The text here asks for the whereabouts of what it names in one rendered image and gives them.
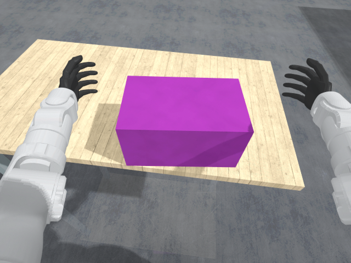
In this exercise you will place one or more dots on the robot right hand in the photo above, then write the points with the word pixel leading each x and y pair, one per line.
pixel 317 84

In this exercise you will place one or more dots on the robot right upper arm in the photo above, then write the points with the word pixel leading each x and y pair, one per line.
pixel 342 196

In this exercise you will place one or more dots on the table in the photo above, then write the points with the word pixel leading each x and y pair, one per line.
pixel 268 160

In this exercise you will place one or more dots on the right robot forearm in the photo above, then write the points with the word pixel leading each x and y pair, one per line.
pixel 331 112

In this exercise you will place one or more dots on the left robot forearm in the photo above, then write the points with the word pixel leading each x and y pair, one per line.
pixel 48 136

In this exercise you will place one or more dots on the carton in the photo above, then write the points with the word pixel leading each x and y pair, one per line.
pixel 183 122

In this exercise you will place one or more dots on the robot left upper arm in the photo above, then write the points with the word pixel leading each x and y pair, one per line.
pixel 29 200

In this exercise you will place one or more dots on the robot left hand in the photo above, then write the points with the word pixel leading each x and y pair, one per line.
pixel 71 76

